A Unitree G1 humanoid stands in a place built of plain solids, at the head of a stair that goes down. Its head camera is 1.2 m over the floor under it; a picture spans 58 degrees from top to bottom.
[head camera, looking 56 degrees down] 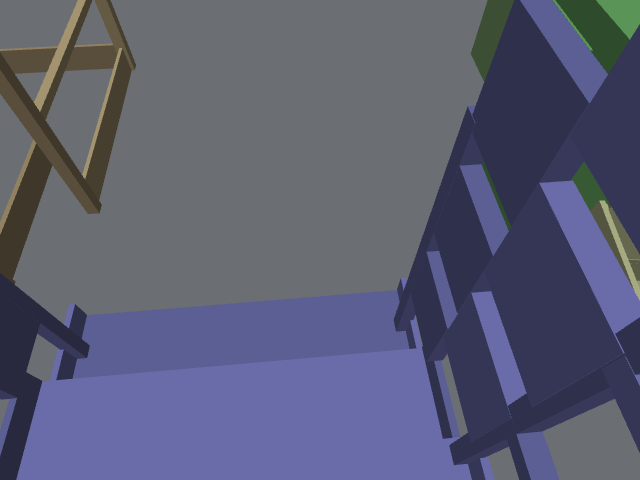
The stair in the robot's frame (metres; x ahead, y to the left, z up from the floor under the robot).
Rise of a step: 0.17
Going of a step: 0.30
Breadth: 1.25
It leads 5 degrees to the left of straight ahead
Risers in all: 3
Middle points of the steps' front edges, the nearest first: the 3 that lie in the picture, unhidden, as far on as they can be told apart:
0.15 0.24 0.00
0.45 0.27 -0.17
0.75 0.29 -0.34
